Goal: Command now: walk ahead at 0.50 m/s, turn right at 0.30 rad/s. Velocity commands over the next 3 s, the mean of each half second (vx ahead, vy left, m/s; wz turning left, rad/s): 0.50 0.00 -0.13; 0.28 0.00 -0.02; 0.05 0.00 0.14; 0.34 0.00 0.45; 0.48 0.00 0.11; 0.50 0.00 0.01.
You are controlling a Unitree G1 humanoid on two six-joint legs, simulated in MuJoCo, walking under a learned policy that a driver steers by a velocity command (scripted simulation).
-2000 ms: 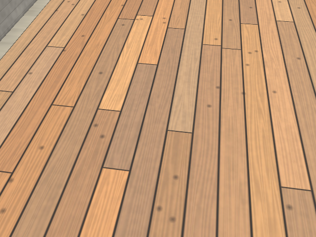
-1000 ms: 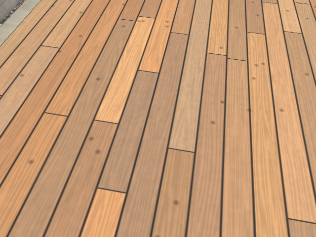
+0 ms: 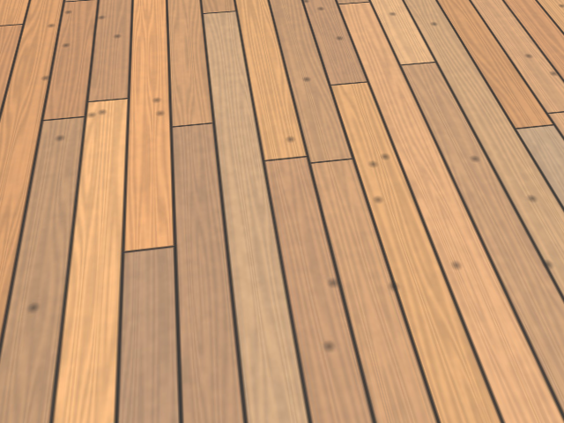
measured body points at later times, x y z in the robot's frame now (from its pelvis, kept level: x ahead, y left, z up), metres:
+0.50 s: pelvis +0.26 -0.04 +0.00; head +0.29 -0.06 +0.45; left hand +0.46 +0.18 -0.10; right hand +0.21 -0.29 -0.15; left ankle +0.11 +0.09 -0.66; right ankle +0.32 -0.11 -0.73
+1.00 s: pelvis +0.45 -0.04 +0.00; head +0.48 -0.03 +0.45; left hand +0.46 +0.20 -0.15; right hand +0.54 -0.28 -0.13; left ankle +0.53 +0.03 -0.73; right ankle +0.34 -0.13 -0.69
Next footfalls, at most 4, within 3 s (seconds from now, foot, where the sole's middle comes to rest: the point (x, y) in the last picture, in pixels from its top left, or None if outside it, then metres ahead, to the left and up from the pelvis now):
0.42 right None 0.36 -0.12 -0.77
0.92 left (292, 384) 0.54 0.04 -0.77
1.22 right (383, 409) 0.50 -0.17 -0.77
2.08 right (344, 271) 0.86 -0.09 -0.77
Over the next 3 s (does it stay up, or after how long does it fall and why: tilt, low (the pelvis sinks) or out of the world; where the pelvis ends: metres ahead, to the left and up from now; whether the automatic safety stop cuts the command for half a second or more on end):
stays up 1.15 0.14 0.02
